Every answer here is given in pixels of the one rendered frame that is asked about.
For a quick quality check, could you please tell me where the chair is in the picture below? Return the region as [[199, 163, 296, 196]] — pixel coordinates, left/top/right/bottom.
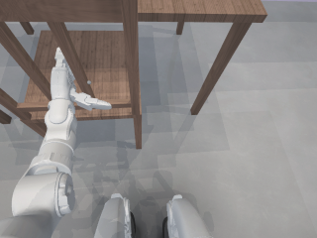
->
[[0, 0, 142, 150]]

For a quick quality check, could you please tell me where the robot right shin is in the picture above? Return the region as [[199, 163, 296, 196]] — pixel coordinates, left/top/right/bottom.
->
[[167, 194, 182, 238]]

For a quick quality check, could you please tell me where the left robot thigh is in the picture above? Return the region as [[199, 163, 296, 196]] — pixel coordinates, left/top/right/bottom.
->
[[94, 197, 131, 238]]

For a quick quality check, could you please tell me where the table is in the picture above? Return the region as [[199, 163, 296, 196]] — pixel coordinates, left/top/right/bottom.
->
[[0, 0, 267, 124]]

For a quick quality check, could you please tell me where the robot left forearm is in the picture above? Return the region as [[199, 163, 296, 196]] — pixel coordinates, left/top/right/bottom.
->
[[11, 98, 78, 216]]

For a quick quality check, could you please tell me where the left robot hand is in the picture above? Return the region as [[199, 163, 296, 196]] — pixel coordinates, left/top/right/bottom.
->
[[51, 47, 112, 111]]

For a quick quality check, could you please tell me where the left robot upper arm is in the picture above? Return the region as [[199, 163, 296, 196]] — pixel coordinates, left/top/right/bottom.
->
[[0, 172, 75, 238]]

